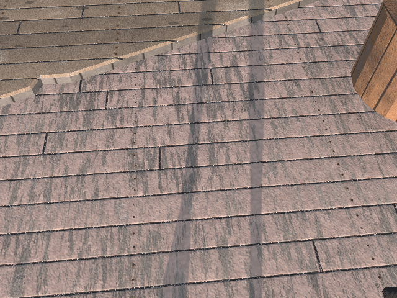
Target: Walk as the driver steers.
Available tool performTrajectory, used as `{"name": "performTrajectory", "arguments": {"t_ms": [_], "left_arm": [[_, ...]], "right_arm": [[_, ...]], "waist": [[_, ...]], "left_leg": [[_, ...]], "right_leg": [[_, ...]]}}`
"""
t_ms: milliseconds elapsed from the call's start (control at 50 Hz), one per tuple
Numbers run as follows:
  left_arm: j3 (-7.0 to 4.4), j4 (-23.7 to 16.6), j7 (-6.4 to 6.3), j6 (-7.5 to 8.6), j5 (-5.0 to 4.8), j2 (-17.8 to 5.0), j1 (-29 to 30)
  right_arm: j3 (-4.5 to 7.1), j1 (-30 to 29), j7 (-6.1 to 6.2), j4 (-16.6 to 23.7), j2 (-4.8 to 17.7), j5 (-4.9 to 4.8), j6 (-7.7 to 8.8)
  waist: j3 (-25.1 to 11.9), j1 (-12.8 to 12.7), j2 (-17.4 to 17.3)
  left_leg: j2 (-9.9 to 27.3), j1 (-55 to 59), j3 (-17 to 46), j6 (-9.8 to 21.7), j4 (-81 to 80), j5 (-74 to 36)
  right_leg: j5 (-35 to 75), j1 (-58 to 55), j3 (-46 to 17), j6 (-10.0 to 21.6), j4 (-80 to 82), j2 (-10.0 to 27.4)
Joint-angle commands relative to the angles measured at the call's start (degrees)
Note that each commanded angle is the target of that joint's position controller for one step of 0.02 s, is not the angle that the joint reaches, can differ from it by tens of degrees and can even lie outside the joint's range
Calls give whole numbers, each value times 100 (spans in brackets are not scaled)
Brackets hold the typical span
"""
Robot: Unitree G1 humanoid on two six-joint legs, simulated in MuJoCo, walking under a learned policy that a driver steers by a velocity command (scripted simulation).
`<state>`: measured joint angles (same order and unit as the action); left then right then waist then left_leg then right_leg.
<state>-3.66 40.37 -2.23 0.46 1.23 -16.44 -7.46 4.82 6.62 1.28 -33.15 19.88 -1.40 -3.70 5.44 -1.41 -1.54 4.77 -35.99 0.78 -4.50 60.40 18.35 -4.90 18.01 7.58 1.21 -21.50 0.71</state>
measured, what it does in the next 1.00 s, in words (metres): steps on the spot: left foot, then right foot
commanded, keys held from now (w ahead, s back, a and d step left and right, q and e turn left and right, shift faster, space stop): q+shift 0.40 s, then shift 0.02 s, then e+shift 0.58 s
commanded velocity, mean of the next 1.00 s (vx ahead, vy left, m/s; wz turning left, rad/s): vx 0.02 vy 0.00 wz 0.25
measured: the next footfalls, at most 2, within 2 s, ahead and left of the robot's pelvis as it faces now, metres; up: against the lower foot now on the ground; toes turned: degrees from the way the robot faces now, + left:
left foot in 0.16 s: +0.04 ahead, +0.13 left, +0.00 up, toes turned +11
right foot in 0.56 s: +0.17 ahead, -0.05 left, +0.00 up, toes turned +29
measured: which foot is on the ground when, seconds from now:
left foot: up 0.00-0.14, down 0.16-1.00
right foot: down 0.00-0.16, up 0.18-0.54, down 0.56-0.84, up 0.86-1.00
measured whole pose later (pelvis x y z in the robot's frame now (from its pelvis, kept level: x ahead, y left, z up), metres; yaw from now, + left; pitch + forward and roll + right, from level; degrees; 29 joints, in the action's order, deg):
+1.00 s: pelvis +0.06 +0.03 +0.00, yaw +8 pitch +3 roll +0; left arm -7.0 37.0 0.2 -3.5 -2.3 -20.4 -7.5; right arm 5.4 11.0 2.7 -37.7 15.4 0.9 -0.1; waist 2.4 0.6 2.1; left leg -0.8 -11.4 -3.5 1.9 26.3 17.7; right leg -23.6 32.5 -3.2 -5.2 -63.1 -0.9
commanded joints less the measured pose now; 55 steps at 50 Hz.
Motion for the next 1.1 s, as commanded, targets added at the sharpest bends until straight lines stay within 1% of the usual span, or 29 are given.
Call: {"name": "performTrajectory", "arguments": {"t_ms": [20,100,140,160,180,200,220,240,280,320,420,480,520,540,560,580,600,620,680,760,820,840,860,880,900,920,940,980,1100], "left_arm": [[-283,-431,12,71,-46,-935,569],[-400,-284,132,69,-168,-1104,365],[-406,-210,172,47,-254,-1013,319],[-377,-70,202,19,-260,-817,23],[-340,-154,229,-8,-102,-617,-145],[-293,-592,153,20,59,-566,460],[-344,-640,108,30,-2,-763,838],[-346,-634,71,44,-91,-737,839],[-366,-476,-18,46,16,-755,603],[-344,-446,38,73,-47,-665,447],[-210,-380,173,94,-125,-405,579],[-195,-268,251,47,-151,-515,333],[-136,-265,322,71,-141,-372,211],[-59,-253,367,102,-78,-172,188],[-19,-306,387,120,50,-244,334],[-7,-475,372,126,106,-497,773],[-26,-494,362,121,55,-499,1009],[-87,-550,364,106,-42,-608,906],[-299,-543,288,64,-247,-1173,407],[-349,-647,178,-52,-294,-947,137],[-389,-819,118,-223,-403,-882,468],[-344,-944,107,-256,-437,-691,529],[-324,-1001,131,-239,-427,-631,327],[-434,-845,159,-209,-290,-908,9],[-525,-717,194,-219,-277,-1104,-116],[-526,-642,200,-281,-313,-1024,-143],[-470,-634,215,-334,-320,-868,-116],[-345,-755,276,-369,-367,-589,162],[-233,-1127,431,-392,-305,-477,610]], "right_arm": [[119,348,-77,285,364,1,-33],[194,88,-206,366,438,-3,-124],[272,319,-226,271,438,-3,-149],[376,671,-169,148,640,24,-140],[587,1061,-53,152,1426,43,-100],[580,842,-62,345,1692,255,73],[531,752,-106,364,1402,283,228],[481,584,-77,318,1274,213,319],[365,109,29,408,887,15,273],[343,9,98,464,839,73,226],[405,100,150,470,912,25,144],[251,116,86,398,634,109,146],[84,55,52,313,326,123,161],[-52,118,35,219,-4,171,195],[-144,562,23,54,-310,328,249],[-73,1162,3,-37,-94,430,300],[-13,846,24,27,140,442,333],[84,396,60,36,455,367,350],[131,27,99,191,306,270,328],[130,174,43,106,-34,183,463],[183,613,-24,-123,-36,109,532],[274,608,-17,-149,307,176,507],[369,522,-9,-180,660,286,471],[304,251,16,-7,409,376,488],[227,151,61,89,213,343,485],[193,-50,104,126,142,279,476],[188,-139,132,98,154,188,482],[216,80,201,18,302,206,440],[340,371,151,-112,711,212,342]], "waist": [[-1173,263,840],[-1094,148,925],[-1123,302,786],[-1069,371,374],[-901,290,-1363],[-1176,367,-1748],[-1288,529,-996],[-1153,344,-815],[-1162,89,-361],[-1325,-38,-667],[-1556,131,-646],[-1644,278,-897],[-1503,169,-866],[-1417,95,-715],[-1374,370,-57],[-1064,963,846],[-752,905,1264],[-565,601,1070],[-568,336,1100],[-1060,220,1282],[-1396,429,977],[-1320,318,281],[-1090,127,-1187],[-1120,68,-1160],[-1137,25,-547],[-1019,-69,-226],[-825,-59,-194],[-675,165,-441],[-838,434,-622]], "left_leg": [[166,854,-53,160,-594,-380],[19,1343,-427,408,-1749,-127],[-232,1948,-620,648,-2783,-520],[-296,2554,-316,885,-3348,-1019],[987,3508,1719,1530,-3788,-3370],[1575,3486,3264,2527,-3970,-3218],[1416,3470,2878,2465,-4100,-2862],[1145,3311,2526,2164,-4087,-2614],[832,3009,2100,1765,-3979,-2438],[614,2726,1965,1789,-3787,-3078],[402,2708,2311,1613,-3482,-2751],[521,2556,2266,1590,-3232,-2981],[430,2232,2189,1449,-3103,-2562],[211,2027,2011,1202,-3120,-1856],[-242,1908,1540,852,-2746,-704],[-717,1962,1031,528,-2519,590],[-573,2278,810,317,-2803,208],[-624,2338,678,327,-2779,-19],[-785,1993,379,403,-2552,-1],[-946,1537,395,383,-2423,665],[-724,2479,452,444,-3514,-360],[-73,3059,1007,740,-3756,-1326],[949,3468,2101,1419,-3990,-2985],[1806,3618,2481,1985,-3922,-4210],[1828,3513,2123,2027,-3860,-4380],[1503,3402,1604,1825,-3792,-4110],[1230,3440,1169,1640,-3780,-3934],[953,3500,576,1572,-3859,-4027],[1240,3604,-159,1649,-3927,-3707]], "right_leg": [[575,-538,-745,1156,728,1643],[346,-888,-369,893,407,1826],[-1,-867,-59,520,-186,1713],[-478,-441,193,173,-893,1420],[-2427,1200,713,-444,-2798,671],[-3250,2460,-394,-663,-4070,-28],[-2948,2623,-984,-546,-4585,-1],[-2426,2661,-1166,-409,-4523,13],[-1795,2416,-1270,-389,-4228,81],[-1556,1909,-1245,-497,-3904,-141],[-1237,1179,-1333,-560,-2305,-453],[-1250,554,-1137,-484,-1978,-200],[-719,-116,-989,-301,-1171,-57],[39,-651,-1048,-188,-329,43],[1024,-970,-1815,-4,-37,519],[1632,-499,-2495,510,-65,1026],[539,263,-2935,936,192,1172],[-70,385,-2844,811,246,885],[-234,36,-3240,799,127,820],[1277,-904,-3777,1078,-279,878],[1374,-545,-3546,742,-745,545],[471,308,-2974,407,-1306,97],[-1548,1521,-1911,-28,-2066,-662],[-3054,1969,-1658,-310,-3507,-496],[-2959,2025,-1590,-437,-4350,-241],[-2633,2042,-1483,-546,-4670,-111],[-2202,2261,-1397,-637,-4682,30],[-1718,2404,-1045,-762,-4440,139],[-1483,1703,-547,-674,-3009,365]]}}
Keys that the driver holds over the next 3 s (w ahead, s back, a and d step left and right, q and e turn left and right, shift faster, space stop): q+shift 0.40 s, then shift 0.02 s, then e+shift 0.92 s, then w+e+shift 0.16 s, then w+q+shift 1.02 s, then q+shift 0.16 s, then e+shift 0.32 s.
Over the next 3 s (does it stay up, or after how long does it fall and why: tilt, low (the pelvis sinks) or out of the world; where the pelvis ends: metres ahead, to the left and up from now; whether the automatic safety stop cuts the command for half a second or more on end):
stays up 1.13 0.04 -0.03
